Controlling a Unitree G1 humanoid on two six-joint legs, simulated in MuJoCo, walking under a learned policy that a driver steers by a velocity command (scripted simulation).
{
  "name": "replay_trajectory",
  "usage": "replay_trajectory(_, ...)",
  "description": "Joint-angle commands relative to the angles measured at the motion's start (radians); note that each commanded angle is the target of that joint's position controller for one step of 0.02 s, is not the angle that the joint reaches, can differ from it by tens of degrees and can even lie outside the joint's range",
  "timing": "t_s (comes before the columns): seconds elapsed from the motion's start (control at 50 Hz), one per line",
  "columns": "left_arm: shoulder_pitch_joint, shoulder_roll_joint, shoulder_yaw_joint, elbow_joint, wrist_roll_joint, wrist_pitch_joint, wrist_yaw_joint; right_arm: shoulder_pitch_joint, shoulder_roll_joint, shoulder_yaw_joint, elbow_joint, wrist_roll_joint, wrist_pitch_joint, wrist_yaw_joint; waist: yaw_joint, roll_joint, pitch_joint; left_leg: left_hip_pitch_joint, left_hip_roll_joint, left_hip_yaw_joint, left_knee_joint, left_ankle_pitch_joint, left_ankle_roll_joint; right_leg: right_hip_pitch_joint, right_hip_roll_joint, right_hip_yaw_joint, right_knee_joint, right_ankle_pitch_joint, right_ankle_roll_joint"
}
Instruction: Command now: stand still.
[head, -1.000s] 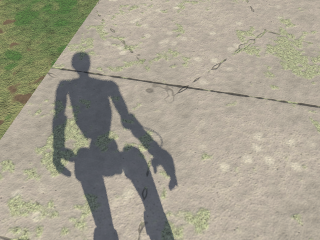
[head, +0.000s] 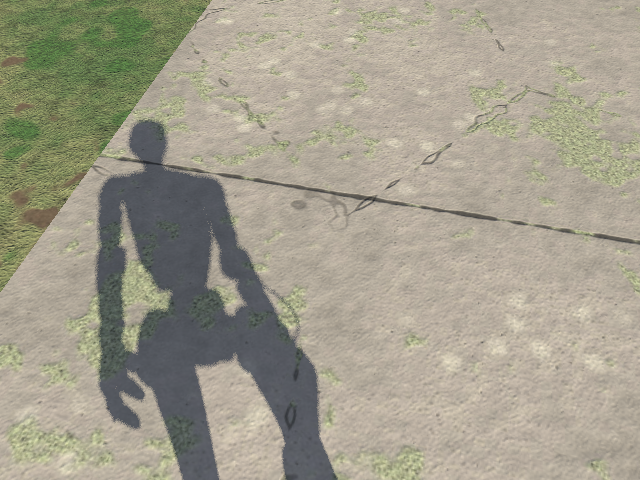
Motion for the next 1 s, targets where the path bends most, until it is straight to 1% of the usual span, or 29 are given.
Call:
replay_trajectory(0.02, 0.063, 0.076, 0.011, -0.002, 0.0, -0.002, 0.003, 0.099, -0.077, -0.011, 0.0, 0.0, -0.003, -0.003, 0.001, 0.011, 0.044, -0.143, 0.127, -0.078, -0.071, 0.301, 0.014, 0.099, -0.097, 0.086, -0.021, 0.193, -0.037)
replay_trajectory(0.16, 0.066, 0.068, 0.01, 0.006, -0.001, 0.0, 0.005, 0.112, -0.068, -0.011, 0.003, -0.001, -0.003, -0.005, 0.0, 0.014, 0.05, -0.139, 0.128, -0.077, -0.072, 0.315, 0.014, 0.095, -0.097, 0.083, -0.017, 0.186, -0.034)
replay_trajectory(0.18, 0.069, 0.061, 0.008, 0.008, 0.001, 0.001, 0.004, 0.124, -0.065, -0.011, 0.006, -0.003, -0.004, -0.004, -0.004, 0.018, 0.034, -0.131, 0.124, -0.081, -0.091, 0.223, 0.019, 0.096, -0.085, 0.076, -0.018, 0.11, -0.035)
replay_trajectory(0.2, 0.056, 0.062, 0.01, 0.003, 0.003, 0.004, 0.003, 0.132, -0.074, -0.016, 0.008, -0.006, -0.002, -0.003, -0.01, 0.03, 0.05, -0.14, 0.121, -0.096, -0.114, 0.088, 0.032, 0.073, -0.064, 0.06, 0.001, 0.013, -0.036)
replay_trajectory(0.22, 0.037, 0.067, 0.013, -0.009, 0.006, 0.005, 0.0, 0.144, -0.1, -0.027, 0.008, -0.007, 0.001, -0.002, -0.02, 0.061, 0.075, -0.146, 0.127, -0.129, -0.138, -0.085, 0.058, 0.022, -0.029, 0.029, 0.055, -0.101, -0.041)
replay_trajectory(0.26, -0.028, 0.07, 0.019, -0.05, 0.021, 0.002, -0.013, 0.177, -0.141, -0.047, 0.004, -0.003, 0.006, 0.002, -0.054, 0.135, 0.176, -0.136, 0.217, -0.268, -0.22, -0.363, 0.135, -0.178, 0.024, -0.05, 0.193, -0.259, -0.045)
replay_trajectory(0.28, -0.065, 0.06, 0.018, -0.078, 0.029, -0.006, -0.019, 0.197, -0.145, -0.052, 0.006, -0.003, 0.003, 0.003, -0.068, 0.144, 0.229, -0.126, 0.273, -0.324, -0.249, -0.394, 0.171, -0.26, 0.005, -0.076, 0.247, -0.269, -0.047)
replay_trajectory(0.32, -0.124, 0.064, 0.023, -0.128, 0.029, -0.029, -0.029, 0.239, -0.139, -0.058, 0.015, -0.016, -0.013, 0.004, -0.085, 0.132, 0.273, -0.051, 0.335, -0.375, -0.259, -0.247, 0.219, -0.402, -0.046, -0.071, 0.352, -0.289, -0.053)
replay_trajectory(0.38, -0.153, 0.088, 0.038, -0.181, 0.018, -0.064, -0.044, 0.249, -0.153, -0.069, 0.013, -0.023, -0.04, 0.008, -0.071, 0.106, 0.231, 0.09, 0.337, -0.312, -0.202, 0.095, 0.22, -0.472, -0.066, -0.072, 0.346, -0.289, -0.063)
replay_trajectory(0.42, -0.131, 0.089, 0.047, -0.198, 0.004, -0.073, -0.053, 0.213, -0.161, -0.073, -0.001, -0.02, -0.049, 0.012, -0.038, 0.113, 0.186, 0.049, 0.312, -0.245, -0.165, 0.23, 0.188, -0.344, -0.039, -0.095, 0.277, -0.222, -0.073)
replay_trajectory(0.44, -0.059, 0.077, 0.05, -0.184, -0.003, -0.074, -0.056, 0.164, -0.165, -0.074, -0.015, -0.014, -0.052, 0.014, 0.011, 0.112, 0.16, -0.039, 0.281, -0.185, -0.12, 0.31, 0.159, -0.182, -0.011, -0.117, 0.205, -0.163, -0.083)
replay_trajectory(0.46, 0.085, 0.07, 0.06, -0.137, -0.008, -0.076, -0.054, 0.113, -0.167, -0.072, -0.029, -0.004, -0.058, 0.019, 0.089, 0.083, 0.107, -0.16, 0.23, -0.113, -0.008, 0.449, 0.122, 0.075, 0.042, -0.145, 0.113, -0.073, -0.093)
replay_trajectory(0.48, 0.238, 0.115, 0.084, -0.084, -0.006, -0.077, -0.045, 0.113, -0.158, -0.066, -0.034, -0.003, -0.068, 0.028, 0.147, 0.006, 0.019, -0.269, 0.161, -0.032, 0.197, 0.515, 0.087, 0.315, 0.031, -0.101, 0.075, -0.067, -0.107)
replay_trajectory(0.5, 0.405, 0.227, 0.113, -0.07, 0.015, -0.08, -0.032, 0.115, -0.096, -0.047, -0.076, 0.007, -0.074, 0.039, 0.199, -0.203, -0.096, -0.468, 0.037, 0.076, 0.56, 0.257, 0.026, 0.498, -0.25, 0.325, -0.108, -0.377, -0.183)
replay_trajectory(0.52, 0.414, 0.245, 0.11, -0.051, 0.016, -0.066, -0.039, 0.122, -0.084, -0.051, -0.094, -0.009, -0.074, 0.045, 0.153, -0.261, -0.105, -0.593, -0.035, 0.033, 0.793, -0.185, 0.032, 0.461, -0.399, 0.674, -0.266, -0.428, -0.25)
replay_trajectory(0.54, 0.274, 0.2, 0.095, -0.081, 0.012, -0.059, -0.038, 0.074, -0.099, -0.057, -0.108, -0.022, -0.066, 0.05, 0.075, -0.115, 0.014, -0.635, 0.055, -0.021, 0.89, -0.11, 0.056, 0.324, -0.389, 0.611, -0.254, -0.519, -0.24)
replay_trajectory(0.56, 0.159, 0.16, 0.082, -0.122, 0.01, -0.064, -0.042, 0.037, -0.088, -0.055, -0.117, -0.022, -0.069, 0.06, 0.043, -0.027, 0.09, -0.631, 0.097, -0.018, 0.872, -0.001, 0.064, 0.202, -0.36, 0.496, -0.267, -0.432, -0.225)
replay_trajectory(0.58, 0.104, 0.143, 0.073, -0.139, 0.01, -0.074, -0.045, 0.034, -0.074, -0.055, -0.117, -0.019, -0.071, 0.065, 0.009, -0.002, 0.106, -0.592, 0.123, -0.012, 0.828, 0.059, 0.063, 0.136, -0.312, 0.388, -0.282, -0.303, -0.205)
replay_trajectory(0.62, 0.106, 0.098, 0.052, -0.129, 0.009, -0.093, -0.041, 0.069, -0.07, -0.06, -0.11, -0.029, -0.055, 0.071, -0.032, -0.033, 0.085, -0.529, 0.139, 0.012, 0.772, 0.093, 0.042, 0.097, -0.244, 0.237, -0.291, -0.1, -0.177)
replay_trajectory(0.64, 0.138, 0.097, 0.048, -0.116, 0.009, -0.101, -0.037, 0.07, -0.073, -0.064, -0.114, -0.028, -0.046, 0.075, -0.036, -0.046, 0.079, -0.531, 0.134, 0.03, 0.76, 0.105, 0.034, 0.106, -0.233, 0.196, -0.288, -0.012, -0.178)
replay_trajectory(0.68, 0.191, 0.11, 0.045, -0.097, 0.008, -0.11, -0.033, 0.011, -0.087, -0.071, -0.138, -0.025, -0.033, 0.079, -0.037, -0.054, 0.089, -0.595, 0.136, 0.058, 0.724, 0.135, 0.019, 0.138, -0.219, 0.137, -0.294, 0.112, -0.181)
replay_trajectory(0.78, 0.264, 0.096, 0.029, -0.085, 0.009, -0.114, -0.03, -0.252, -0.08, -0.068, -0.235, -0.018, -0.028, 0.085, 0.006, -0.062, 0.126, -0.684, 0.121, 0.117, 0.491, 0.25, -0.011, 0.179, -0.191, 0.051, -0.304, 0.334, -0.183)
replay_trajectory(0.82, 0.284, 0.095, 0.026, -0.082, 0.008, -0.117, -0.027, -0.33, -0.064, -0.061, -0.264, -0.011, -0.03, 0.087, 0.022, -0.074, 0.127, -0.637, 0.097, 0.142, 0.362, 0.297, -0.007, 0.189, -0.184, 0.025, -0.3, 0.41, -0.175)
replay_trajectory(0.88, 0.307, 0.111, 0.028, -0.072, 0.01, -0.12, -0.018, -0.389, -0.073, -0.061, -0.291, -0.008, -0.033, 0.085, 0.028, -0.084, 0.123, -0.575, 0.068, 0.161, 0.241, 0.309, 0.022, 0.254, -0.208, 0.014, -0.282, 0.513, -0.174)
replay_trajectory(0.92, 0.284, 0.125, 0.031, -0.073, 0.014, -0.122, -0.014, -0.357, -0.093, -0.069, -0.291, -0.008, -0.039, 0.077, -0.002, -0.085, 0.095, -0.502, 0.039, 0.165, 0.198, 0.266, 0.059, 0.311, -0.225, -0.003, -0.208, 0.708, -0.168)
replay_trajectory(0.94, 0.27, 0.137, 0.035, -0.075, 0.017, -0.121, -0.011, -0.3, -0.108, -0.078, -0.276, -0.009, -0.043, 0.07, -0.031, -0.093, 0.058, -0.433, 0.014, 0.17, 0.192, 0.224, 0.079, 0.338, -0.229, -0.012, -0.129, 0.848, -0.159)
replay_trajectory(0.96, 0.259, 0.149, 0.039, -0.076, 0.021, -0.118, -0.009, -0.192, -0.129, -0.09, -0.243, -0.008, -0.049, 0.062, -0.075, -0.096, -0.003, -0.33, -0.013, 0.168, 0.175, 0.189, 0.098, 0.357, -0.226, -0.021, 0.002, 0.94, -0.151)
replay_trajectory(0.98, 0.242, 0.157, 0.042, -0.08, 0.018, -0.112, -0.011, -0.037, -0.148, -0.104, -0.19, -0.011, -0.058, 0.054, -0.141, -0.08, -0.08, -0.152, -0.023, 0.168, 0.1, 0.224, 0.118, 0.314, -0.204, -0.04, 0.19, 0.897, -0.137)
replay_trajectory(1.0, 0.245, 0.137, 0.035, -0.098, 0.009, -0.111, -0.017, 0.116, -0.207, -0.124, -0.154, -0.035, -0.064, 0.043, -0.192, -0.031, -0.175, 0.09, 0.121, 0.017, 0.08, 0.13, 0.158, 0.133, -0.166, -0.058, 0.45, 0.618, -0.128)
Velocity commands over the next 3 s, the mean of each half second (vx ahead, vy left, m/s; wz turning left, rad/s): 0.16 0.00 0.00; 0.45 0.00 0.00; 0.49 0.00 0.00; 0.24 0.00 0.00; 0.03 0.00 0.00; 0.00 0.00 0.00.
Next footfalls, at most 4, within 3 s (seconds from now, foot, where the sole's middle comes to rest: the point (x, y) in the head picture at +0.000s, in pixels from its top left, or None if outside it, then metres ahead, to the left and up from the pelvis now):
0.48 right None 0.18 -0.12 -0.78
1.00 left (321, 478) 0.52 0.03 -0.78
1.56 right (396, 349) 0.83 -0.15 -0.78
2.00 left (319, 326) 0.90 0.04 -0.78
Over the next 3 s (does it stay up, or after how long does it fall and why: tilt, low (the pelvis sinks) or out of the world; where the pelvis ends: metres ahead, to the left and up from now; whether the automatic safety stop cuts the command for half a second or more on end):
stays up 0.83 -0.05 0.00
